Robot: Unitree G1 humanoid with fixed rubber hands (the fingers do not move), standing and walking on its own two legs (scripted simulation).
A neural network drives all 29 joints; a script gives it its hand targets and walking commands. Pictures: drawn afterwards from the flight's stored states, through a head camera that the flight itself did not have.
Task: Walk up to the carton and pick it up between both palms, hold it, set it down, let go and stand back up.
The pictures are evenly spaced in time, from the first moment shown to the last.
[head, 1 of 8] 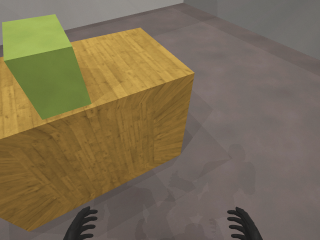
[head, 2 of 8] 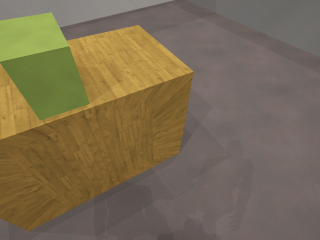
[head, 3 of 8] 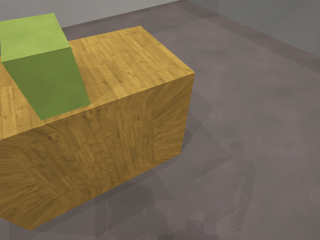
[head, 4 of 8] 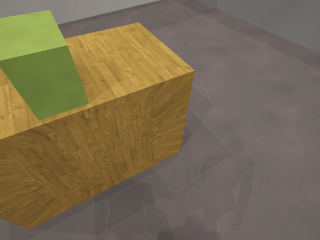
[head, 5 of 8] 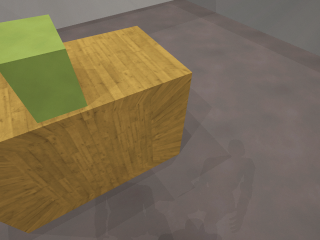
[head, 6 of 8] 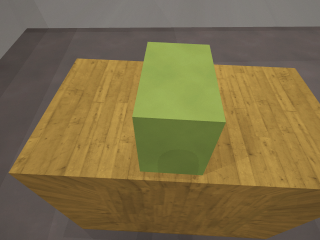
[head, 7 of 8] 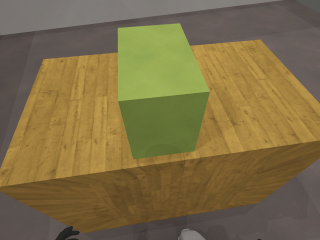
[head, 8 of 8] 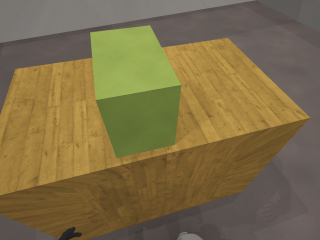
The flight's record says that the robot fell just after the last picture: no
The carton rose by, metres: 0.00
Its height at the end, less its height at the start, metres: +0.00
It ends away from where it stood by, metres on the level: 0.00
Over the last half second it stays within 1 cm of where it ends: yes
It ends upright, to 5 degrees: yes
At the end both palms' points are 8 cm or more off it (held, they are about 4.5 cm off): yes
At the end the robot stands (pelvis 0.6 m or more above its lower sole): yes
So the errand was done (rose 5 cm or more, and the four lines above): no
